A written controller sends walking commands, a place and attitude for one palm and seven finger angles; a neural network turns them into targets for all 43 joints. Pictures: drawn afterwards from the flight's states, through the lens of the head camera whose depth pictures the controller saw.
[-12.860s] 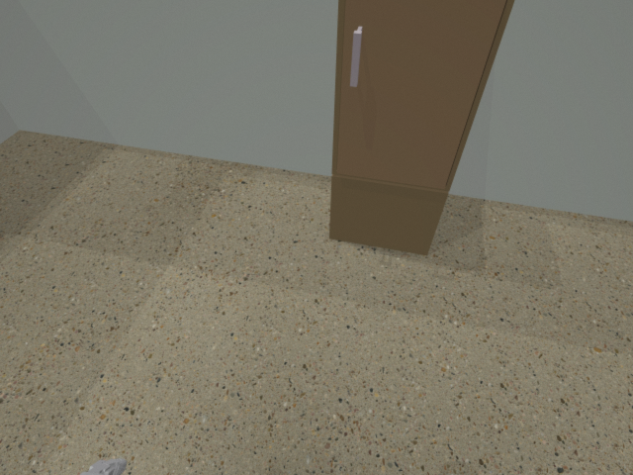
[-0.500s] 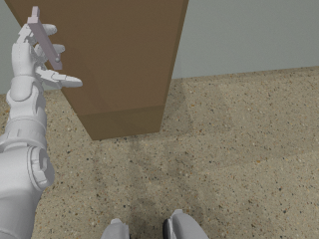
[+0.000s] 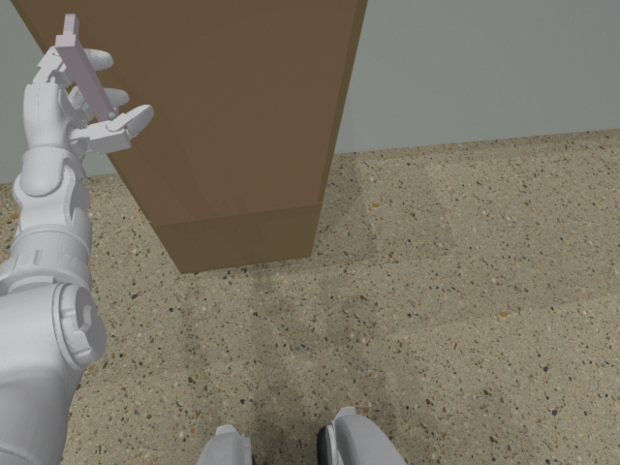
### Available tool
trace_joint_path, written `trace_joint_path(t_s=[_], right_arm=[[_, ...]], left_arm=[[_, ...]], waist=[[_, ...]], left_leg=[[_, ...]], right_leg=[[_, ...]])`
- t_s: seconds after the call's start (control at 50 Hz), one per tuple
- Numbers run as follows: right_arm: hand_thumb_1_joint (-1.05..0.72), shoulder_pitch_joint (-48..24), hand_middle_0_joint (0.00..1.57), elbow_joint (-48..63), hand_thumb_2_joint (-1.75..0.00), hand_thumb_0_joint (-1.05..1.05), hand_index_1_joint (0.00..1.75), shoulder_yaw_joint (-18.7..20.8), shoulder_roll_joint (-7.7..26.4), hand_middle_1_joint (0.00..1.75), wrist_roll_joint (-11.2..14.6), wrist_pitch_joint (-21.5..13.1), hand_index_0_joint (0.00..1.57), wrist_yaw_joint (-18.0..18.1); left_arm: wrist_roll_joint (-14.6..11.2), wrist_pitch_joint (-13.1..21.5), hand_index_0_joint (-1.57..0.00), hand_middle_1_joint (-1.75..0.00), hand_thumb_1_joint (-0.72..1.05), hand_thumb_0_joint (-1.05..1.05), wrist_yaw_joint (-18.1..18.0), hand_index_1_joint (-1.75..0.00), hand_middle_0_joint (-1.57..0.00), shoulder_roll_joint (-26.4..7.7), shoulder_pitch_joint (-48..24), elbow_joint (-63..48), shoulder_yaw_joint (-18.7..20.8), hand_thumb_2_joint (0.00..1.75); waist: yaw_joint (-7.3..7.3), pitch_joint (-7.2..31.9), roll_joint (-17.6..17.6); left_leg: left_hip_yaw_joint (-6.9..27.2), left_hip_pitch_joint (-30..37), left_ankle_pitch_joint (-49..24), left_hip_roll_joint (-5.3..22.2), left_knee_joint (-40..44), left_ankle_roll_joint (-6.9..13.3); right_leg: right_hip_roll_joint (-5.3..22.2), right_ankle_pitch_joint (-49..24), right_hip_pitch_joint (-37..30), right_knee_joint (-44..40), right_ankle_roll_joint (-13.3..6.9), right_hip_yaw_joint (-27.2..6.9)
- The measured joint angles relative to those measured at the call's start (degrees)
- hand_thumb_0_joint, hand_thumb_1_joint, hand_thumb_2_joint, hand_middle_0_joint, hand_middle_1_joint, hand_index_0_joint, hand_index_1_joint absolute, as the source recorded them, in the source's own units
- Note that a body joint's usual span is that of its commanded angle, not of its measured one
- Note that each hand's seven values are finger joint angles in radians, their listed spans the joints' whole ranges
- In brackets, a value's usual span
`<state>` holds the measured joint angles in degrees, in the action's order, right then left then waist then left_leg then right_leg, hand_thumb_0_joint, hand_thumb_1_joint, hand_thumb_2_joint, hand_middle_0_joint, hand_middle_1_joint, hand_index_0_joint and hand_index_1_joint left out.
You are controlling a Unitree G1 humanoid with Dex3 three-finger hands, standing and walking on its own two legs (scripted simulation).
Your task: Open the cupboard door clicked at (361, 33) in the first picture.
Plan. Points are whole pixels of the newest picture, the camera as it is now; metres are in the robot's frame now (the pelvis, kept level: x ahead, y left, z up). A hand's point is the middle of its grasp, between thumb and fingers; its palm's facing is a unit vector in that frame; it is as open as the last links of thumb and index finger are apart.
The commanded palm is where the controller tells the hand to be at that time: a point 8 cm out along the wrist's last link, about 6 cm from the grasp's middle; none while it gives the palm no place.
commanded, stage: close the thumb around the handle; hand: left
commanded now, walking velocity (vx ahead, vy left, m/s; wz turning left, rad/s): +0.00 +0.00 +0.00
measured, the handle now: (94, 81) +0.58 +0.22 +0.09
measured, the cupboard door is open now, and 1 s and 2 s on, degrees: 1 24 47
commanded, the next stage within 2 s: pull the door open along its arc in 0.28 s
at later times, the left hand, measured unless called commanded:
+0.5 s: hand (113, 115) +0.53 +0.19 +0.09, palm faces +0.07 -1.00 -0.01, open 5.6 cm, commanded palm +0.49 +0.23 +0.08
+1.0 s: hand (161, 194) +0.41 +0.13 +0.09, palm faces +0.32 -0.94 +0.11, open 6.0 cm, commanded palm +0.36 +0.16 +0.08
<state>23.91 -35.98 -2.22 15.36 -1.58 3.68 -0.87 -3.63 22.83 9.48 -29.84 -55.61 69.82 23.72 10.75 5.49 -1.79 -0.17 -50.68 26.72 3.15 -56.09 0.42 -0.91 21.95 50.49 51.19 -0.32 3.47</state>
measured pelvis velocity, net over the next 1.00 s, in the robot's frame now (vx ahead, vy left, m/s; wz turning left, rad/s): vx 0.01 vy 0.00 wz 0.00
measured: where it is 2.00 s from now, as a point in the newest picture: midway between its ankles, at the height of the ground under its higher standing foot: outside the picture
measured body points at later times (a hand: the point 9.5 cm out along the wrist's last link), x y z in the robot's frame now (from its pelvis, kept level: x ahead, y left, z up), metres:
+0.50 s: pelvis +0.00 +0.00 +0.00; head +0.13 +0.02 +0.43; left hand +0.52 +0.24 +0.09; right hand -0.02 -0.26 -0.11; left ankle -0.01 +0.11 -0.68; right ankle +0.02 -0.12 -0.68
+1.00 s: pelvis +0.01 +0.00 +0.02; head +0.08 +0.00 +0.46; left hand +0.39 +0.18 +0.09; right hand +0.13 -0.24 -0.10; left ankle -0.01 +0.11 -0.68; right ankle +0.02 -0.12 -0.68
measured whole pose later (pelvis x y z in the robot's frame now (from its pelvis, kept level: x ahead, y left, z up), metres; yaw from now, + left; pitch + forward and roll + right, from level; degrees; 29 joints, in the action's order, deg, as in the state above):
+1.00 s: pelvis +0.01 +0.00 +0.02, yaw +0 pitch +15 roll -1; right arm 17.0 -32.6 0.6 12.8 -1.9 0.9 -3.7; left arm -4.5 18.1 -18.0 -0.7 -20.2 27.3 8.0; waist 3.0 8.0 -2.0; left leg -1.9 -38.8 26.1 2.0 -50.0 0.6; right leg 0.0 22.2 40.0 47.3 0.2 1.7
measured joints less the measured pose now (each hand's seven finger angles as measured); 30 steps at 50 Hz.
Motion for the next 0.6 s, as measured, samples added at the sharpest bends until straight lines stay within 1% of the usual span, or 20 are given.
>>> trace_joint_path(t_s=[0.14, 0.22, 0.46, 0.52, 0.6], right_arm=[[-0.9, 0.3, 0.2, 0.0, -0.9, 0.0, 0.3, 0.2, 0.1, 0.29, 0.0, 0.1, 0.2, -0.1], [-0.9, 0.1, 0.2, -0.1, -0.9, 0.0, 0.3, 0.0, 0.1, 0.29, 0.0, 0.0, 0.2, 0.0], [-0.9, 0.2, 0.2, 0.3, -0.9, 0.0, 0.3, -0.2, 0.1, 0.29, -0.1, 0.1, 0.2, 0.2], [-0.9, 0.3, 0.2, 0.8, -0.9, 0.0, 0.3, -0.1, 0.1, 0.29, 0.1, 0.3, 0.2, 0.2], [-0.9, 0.8, 0.2, 1.6, -0.9, 0.0, 0.3, 0.1, 0.0, 0.29, 0.5, 0.7, 0.2, 0.0]], left_arm=[[-0.2, -0.2, -0.35, -1.3, 0.58, 0.0, -0.1, -1.3, -0.35, 0.2, 0.5, -0.7, -0.1, 0.76], [0.1, -0.2, -0.37, -1.32, 0.74, 0.0, 0.0, -1.32, -0.36, -0.1, -0.4, 0.4, -0.2, 0.83], [0.4, -0.5, -0.36, -1.34, 0.74, 0.0, 0.5, -1.35, -0.37, -0.8, -1.0, 0.4, 0.5, 0.83], [-0.1, -0.8, -0.36, -1.34, 0.74, 0.0, 0.8, -1.35, -0.37, -0.6, 0.2, -0.9, 0.6, 0.82], [-1.4, -1.0, -0.36, -1.34, 0.75, 0.0, 1.3, -1.35, -0.36, 0.8, 3.6, -4.3, 0.6, 0.81]], waist=[[-0.1, 0.1, -0.1], [0.1, 0.0, 0.0], [0.37, 0.0, 0.0], [0.26, 0.1, 0.0], [-0.43, 0.4, 0.1]], left_leg=[[-0.1, 0.1, 0.0, 0.0, 0.1, 0.0], [0.0, -0.1, 0.0, 0.0, -0.1, 0.1], [-0.1, -1.0, 0.1, 0.0, -0.5, 0.1], [-0.4, -0.6, 0.1, 0.1, -0.2, 0.1], [-1.1, 0.8, 0.0, 0.2, 0.7, 0.2]], right_leg=[[0.0, -0.1, 0.0, -0.1, 0.0, -0.1], [0.0, 0.0, 0.1, 0.0, 0.1, 0.0], [0.0, 0.0, 1.0, 0.5, 0.1, -0.2], [-0.1, -0.1, 0.8, 0.2, 0.1, -0.5], [-0.3, -0.3, -0.2, -0.5, 0.2, -1.1]])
